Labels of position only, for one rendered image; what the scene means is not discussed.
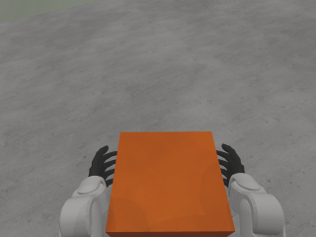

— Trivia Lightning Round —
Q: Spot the left robot hand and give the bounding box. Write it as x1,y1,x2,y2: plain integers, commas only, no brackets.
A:
88,145,118,187

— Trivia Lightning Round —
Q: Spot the left robot forearm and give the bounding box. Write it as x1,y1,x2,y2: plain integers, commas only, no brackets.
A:
58,176,109,237

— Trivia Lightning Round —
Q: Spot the right robot forearm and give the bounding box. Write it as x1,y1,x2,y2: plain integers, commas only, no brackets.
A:
228,173,286,237

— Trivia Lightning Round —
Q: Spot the carton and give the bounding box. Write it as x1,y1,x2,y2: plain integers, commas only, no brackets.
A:
105,131,235,237

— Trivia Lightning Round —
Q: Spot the right robot hand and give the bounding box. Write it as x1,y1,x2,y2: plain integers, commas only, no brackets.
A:
216,143,245,188

